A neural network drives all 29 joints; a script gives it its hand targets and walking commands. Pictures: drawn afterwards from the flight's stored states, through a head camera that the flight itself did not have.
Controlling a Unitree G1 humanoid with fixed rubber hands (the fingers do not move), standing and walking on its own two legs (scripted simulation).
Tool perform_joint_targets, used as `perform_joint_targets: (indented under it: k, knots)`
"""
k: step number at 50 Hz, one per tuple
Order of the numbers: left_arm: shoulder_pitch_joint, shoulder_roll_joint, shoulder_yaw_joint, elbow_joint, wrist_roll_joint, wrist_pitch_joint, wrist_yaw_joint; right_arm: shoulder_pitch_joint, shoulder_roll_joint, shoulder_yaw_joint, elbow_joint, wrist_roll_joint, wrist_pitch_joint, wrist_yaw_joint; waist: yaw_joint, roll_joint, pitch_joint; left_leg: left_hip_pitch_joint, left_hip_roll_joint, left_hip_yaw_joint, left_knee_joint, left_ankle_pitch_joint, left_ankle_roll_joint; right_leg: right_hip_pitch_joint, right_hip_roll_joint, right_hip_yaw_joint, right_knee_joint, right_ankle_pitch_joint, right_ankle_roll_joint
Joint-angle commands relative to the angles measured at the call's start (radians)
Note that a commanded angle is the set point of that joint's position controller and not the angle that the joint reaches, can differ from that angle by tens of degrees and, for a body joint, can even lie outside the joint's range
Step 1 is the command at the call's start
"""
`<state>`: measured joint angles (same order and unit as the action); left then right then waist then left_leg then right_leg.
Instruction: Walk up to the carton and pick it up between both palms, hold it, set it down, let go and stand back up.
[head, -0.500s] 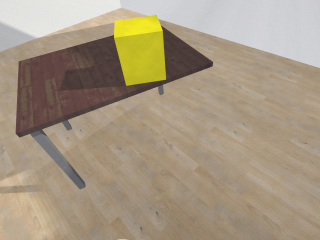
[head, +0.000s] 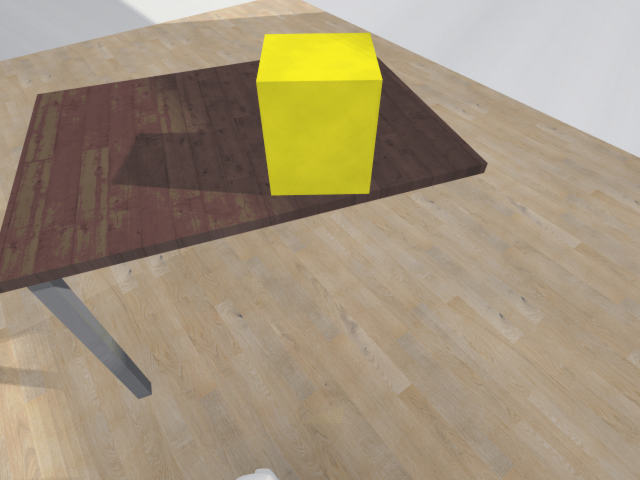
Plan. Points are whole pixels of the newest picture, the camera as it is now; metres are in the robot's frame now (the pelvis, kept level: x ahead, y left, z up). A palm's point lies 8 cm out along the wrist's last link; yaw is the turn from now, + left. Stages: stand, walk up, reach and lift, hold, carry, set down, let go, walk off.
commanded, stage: walk up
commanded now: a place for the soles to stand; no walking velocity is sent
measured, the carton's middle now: (318, 116) +0.80 +0.00 +0.04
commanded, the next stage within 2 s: none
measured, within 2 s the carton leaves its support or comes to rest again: neither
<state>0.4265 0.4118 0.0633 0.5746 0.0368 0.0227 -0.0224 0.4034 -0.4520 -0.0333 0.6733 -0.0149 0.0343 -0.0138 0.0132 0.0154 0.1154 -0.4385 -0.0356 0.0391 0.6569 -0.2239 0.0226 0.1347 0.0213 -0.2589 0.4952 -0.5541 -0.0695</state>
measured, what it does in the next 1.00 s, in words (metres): walks ahead: right foot, then left foot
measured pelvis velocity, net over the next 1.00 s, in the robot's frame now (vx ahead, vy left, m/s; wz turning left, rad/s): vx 0.21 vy -0.02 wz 0.14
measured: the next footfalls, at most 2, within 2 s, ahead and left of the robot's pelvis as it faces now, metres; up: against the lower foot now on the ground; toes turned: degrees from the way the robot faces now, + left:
right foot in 0.42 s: +0.29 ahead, -0.17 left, +0.00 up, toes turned +0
left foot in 0.86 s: +0.27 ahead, +0.09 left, +0.00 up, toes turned +3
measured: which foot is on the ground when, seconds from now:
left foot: down 0.00-0.42, up 0.44-0.84, down 0.86-1.00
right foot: down 0.00-0.04, up 0.06-0.40, down 0.42-0.88, up 0.90-1.00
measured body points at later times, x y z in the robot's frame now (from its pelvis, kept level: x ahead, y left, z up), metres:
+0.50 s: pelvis +0.15 -0.06 +0.00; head +0.15 -0.09 +0.45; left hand +0.25 +0.26 -0.05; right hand +0.26 -0.38 -0.10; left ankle +0.14 +0.09 -0.68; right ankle +0.25 -0.17 -0.71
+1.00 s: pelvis +0.21 -0.02 +0.01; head +0.23 +0.01 +0.46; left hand +0.29 +0.30 -0.08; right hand +0.33 -0.33 -0.06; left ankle +0.23 +0.09 -0.71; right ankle +0.24 -0.16 -0.68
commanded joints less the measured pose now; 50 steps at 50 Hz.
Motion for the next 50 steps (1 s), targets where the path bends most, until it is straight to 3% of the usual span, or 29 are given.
perform_joint_targets:
  k: [1, 2, 3, 4, 5, 7, 9, 11, 14, 17, 19, 20, 21, 22, 23, 24, 27, 29, 32, 37, 40, 41, 42, 43, 44, 45, 46, 47, 50]
  knots:
    - [0.000, 0.141, 0.051, -0.155, 0.003, -0.025, 0.018, 0.261, -0.172, -0.097, -0.023, -0.039, -0.041, -0.052, -0.142, -0.013, -0.196, 0.465, 0.002, -0.120, -0.116, 0.061, 0.167, -0.308, -0.143, 0.046, 0.604, 0.786, 0.089]
    - [0.003, 0.092, 0.049, -0.182, 0.001, -0.016, 0.013, 0.273, -0.266, -0.116, -0.044, -0.035, -0.038, -0.060, -0.152, 0.158, -0.199, 0.576, 0.275, -0.682, -0.167, 0.004, 0.340, -0.623, 0.010, 0.125, 0.902, 0.062, 0.122]
    - [-0.033, 0.190, 0.075, -0.218, 0.004, -0.005, 0.008, 0.221, -0.303, -0.120, -0.082, -0.012, -0.036, -0.066, -0.138, 0.079, -0.166, 0.521, 0.407, -1.073, -0.341, -0.201, 0.417, -0.764, 0.007, 0.352, 1.041, -0.114, 0.136]
    - [-0.059, 0.225, 0.077, -0.243, 0.001, 0.001, 0.009, 0.166, -0.307, -0.113, -0.114, 0.004, -0.051, -0.075, -0.107, 0.017, -0.093, 0.432, 0.478, -1.082, -0.405, -0.260, 0.405, -0.815, -0.066, 0.457, 1.098, -0.064, 0.127]
    - [-0.112, 0.237, 0.066, -0.237, -0.002, -0.014, 0.002, 0.121, -0.281, -0.099, -0.117, 0.000, -0.055, -0.073, -0.106, -0.094, -0.025, 0.342, 0.424, -0.895, -0.386, -0.199, 0.359, -0.807, -0.103, 0.436, 1.013, -0.038, 0.107]
    - [-0.085, 0.179, 0.052, -0.184, -0.003, -0.031, -0.013, 0.086, -0.229, -0.080, -0.100, -0.020, -0.074, -0.068, -0.054, -0.087, -0.032, 0.276, 0.311, -0.617, -0.277, 0.146, 0.280, -0.735, -0.133, 0.430, 0.852, -0.010, 0.067]
    - [-0.042, 0.159, 0.050, -0.147, -0.016, -0.029, -0.023, 0.069, -0.187, -0.066, -0.092, -0.011, -0.087, -0.050, -0.034, -0.035, -0.079, 0.221, 0.218, -0.406, -0.275, 0.230, 0.226, -0.643, -0.140, 0.349, 0.695, 0.086, 0.045]
    - [-0.063, 0.134, 0.043, -0.151, -0.019, -0.020, -0.023, 0.048, -0.191, -0.064, -0.098, -0.017, -0.085, -0.038, -0.040, 0.036, -0.093, 0.169, 0.178, -0.349, -0.299, 0.074, 0.220, -0.611, -0.120, 0.294, 0.539, 0.091, 0.060]
    - [-0.087, 0.147, 0.046, -0.160, -0.016, -0.019, -0.024, 0.004, -0.208, -0.078, -0.129, -0.010, -0.085, -0.026, -0.041, 0.126, -0.059, 0.076, 0.170, -0.327, -0.330, -0.223, 0.192, -0.553, -0.133, 0.279, 0.332, 0.269, 0.059]
    - [-0.034, 0.165, 0.062, -0.107, -0.022, -0.025, -0.005, -0.079, -0.188, -0.066, -0.143, -0.004, -0.066, -0.022, 0.003, 0.132, -0.048, -0.084, 0.165, -0.306, -0.243, -0.202, 0.139, -0.327, -0.117, 0.283, 0.237, 0.428, 0.057]
    - [0.053, 0.186, 0.079, -0.066, -0.020, -0.034, 0.014, -0.120, -0.159, -0.051, -0.145, 0.002, -0.055, -0.018, 0.067, 0.057, -0.069, -0.144, 0.124, -0.278, -0.081, -0.146, 0.085, -0.163, -0.104, 0.284, 0.152, 0.438, 0.054]
    - [0.075, 0.215, 0.086, -0.063, -0.013, -0.041, 0.024, -0.094, -0.123, -0.040, -0.144, 0.007, -0.049, -0.017, 0.081, -0.035, -0.078, -0.184, 0.075, -0.247, 0.040, -0.212, 0.053, -0.120, -0.126, 0.331, 0.075, 0.349, 0.043]
    - [0.076, 0.269, 0.091, -0.074, 0.004, -0.051, 0.034, -0.058, -0.064, -0.020, -0.138, 0.014, -0.046, -0.012, 0.087, -0.255, -0.084, -0.194, -0.046, -0.149, 0.294, -0.319, 0.007, -0.193, -0.312, 0.592, -0.138, 0.097, 0.013]
    - [-0.004, 0.292, 0.092, -0.117, 0.005, -0.054, 0.037, -0.004, -0.074, -0.026, -0.135, 0.007, -0.034, -0.020, 0.034, -0.251, -0.028, -0.150, -0.051, -0.180, 0.417, -0.337, -0.019, -0.376, -0.441, 0.782, -0.285, -0.177, -0.010]
    - [-0.069, 0.308, 0.100, -0.133, 0.000, -0.054, 0.039, 0.019, -0.152, -0.061, -0.119, 0.010, -0.021, -0.025, 0.016, -0.235, 0.027, -0.159, -0.012, -0.180, 0.462, -0.316, -0.016, -0.427, -0.462, 0.797, -0.329, -0.348, -0.066]
    - [-0.091, 0.294, 0.096, -0.135, -0.006, -0.052, 0.040, 0.011, -0.193, -0.072, -0.110, 0.003, -0.017, -0.022, 0.014, -0.216, 0.058, -0.149, 0.010, -0.163, 0.487, -0.280, -0.020, -0.468, -0.436, 0.773, -0.337, -0.373, -0.080]
    - [-0.116, 0.246, 0.079, -0.140, -0.011, -0.056, 0.038, 0.068, -0.158, -0.078, -0.055, 0.006, -0.023, 0.000, -0.019, -0.169, -0.004, -0.057, 0.034, -0.169, 0.462, -0.184, -0.028, -0.437, -0.322, 0.509, -0.248, -0.074, -0.014]
    - [-0.126, 0.224, 0.075, -0.151, -0.012, -0.051, 0.035, 0.061, -0.146, -0.070, -0.052, 0.008, -0.019, 0.008, -0.003, -0.174, -0.040, -0.031, 0.019, -0.137, 0.449, -0.176, -0.036, -0.418, -0.291, 0.407, -0.210, 0.021, -0.036]
    - [-0.125, 0.212, 0.073, -0.152, -0.015, -0.040, 0.035, 0.034, -0.132, -0.057, -0.064, 0.013, -0.011, 0.009, 0.018, -0.178, -0.030, -0.028, 0.017, -0.118, 0.378, -0.173, -0.048, -0.389, -0.286, 0.334, -0.188, 0.091, -0.072]
    - [-0.118, 0.236, 0.080, -0.154, -0.014, -0.024, 0.034, -0.031, -0.129, -0.045, -0.097, 0.009, -0.023, 0.012, 0.040, -0.227, -0.064, 0.005, 0.039, -0.050, 0.169, -0.239, -0.042, -0.310, -0.306, 0.306, -0.084, 0.287, -0.121]
    - [-0.143, 0.236, 0.073, -0.146, -0.034, -0.008, 0.028, 0.014, -0.133, -0.047, -0.067, 0.010, -0.042, 0.006, -0.008, -0.194, -0.138, 0.174, 0.014, 0.011, -0.074, -0.061, -0.020, -0.309, -0.282, 0.256, 0.096, 0.489, -0.082]
    - [-0.140, 0.219, 0.062, -0.135, -0.041, -0.006, 0.026, 0.012, -0.143, -0.052, -0.059, 0.009, -0.049, 0.000, -0.017, -0.181, -0.145, 0.222, 0.008, -0.021, -0.140, 0.017, -0.009, -0.324, -0.262, 0.234, 0.173, 0.518, -0.047]
    - [-0.123, 0.191, 0.050, -0.125, -0.046, -0.004, 0.026, 0.005, -0.171, -0.064, -0.057, 0.010, -0.051, -0.004, -0.014, -0.107, -0.137, 0.239, 0.056, -0.140, -0.193, 0.081, 0.003, -0.360, -0.234, 0.223, 0.256, 0.441, -0.011]
    - [-0.122, 0.154, 0.043, -0.134, -0.058, -0.002, 0.025, -0.039, -0.246, -0.085, -0.071, 0.001, -0.052, -0.009, 0.008, 0.099, -0.127, 0.238, 0.197, -0.414, -0.206, 0.261, 0.062, -0.470, -0.146, 0.189, 0.375, 0.286, 0.033]
    - [-0.156, 0.152, 0.040, -0.144, -0.067, 0.007, 0.028, -0.053, -0.270, -0.089, -0.091, 0.001, -0.053, -0.010, -0.009, 0.153, -0.087, 0.250, 0.287, -0.625, -0.235, 0.376, 0.138, -0.615, -0.051, 0.236, 0.436, -0.068, 0.061]
    - [-0.189, 0.186, 0.056, -0.137, -0.064, 0.017, 0.039, -0.005, -0.271, -0.092, -0.090, 0.005, -0.054, -0.014, -0.038, 0.111, -0.071, 0.168, 0.313, -0.648, -0.244, 0.278, 0.207, -0.580, -0.076, 0.314, 0.490, -0.143, 0.060]
    - [-0.177, 0.208, 0.063, -0.128, -0.060, 0.023, 0.039, -0.031, -0.258, -0.091, -0.105, 0.003, -0.056, -0.016, -0.032, 0.102, -0.049, 0.122, 0.304, -0.620, -0.253, 0.129, 0.217, -0.564, -0.085, 0.327, 0.501, -0.125, 0.061]
    - [-0.182, 0.204, 0.065, -0.114, -0.058, 0.020, 0.038, -0.050, -0.237, -0.089, -0.111, 0.002, -0.052, -0.013, -0.031, 0.108, -0.013, 0.130, 0.268, -0.586, -0.257, 0.128, 0.198, -0.580, -0.080, 0.327, 0.482, -0.086, 0.056]
    - [-0.161, 0.186, 0.065, -0.096, -0.049, 0.009, 0.033, -0.028, -0.192, -0.073, -0.104, 0.004, -0.052, -0.021, -0.039, 0.146, -0.069, 0.281, 0.214, -0.506, -0.191, 0.426, 0.146, -0.610, -0.077, 0.321, 0.417, 0.002, 0.059]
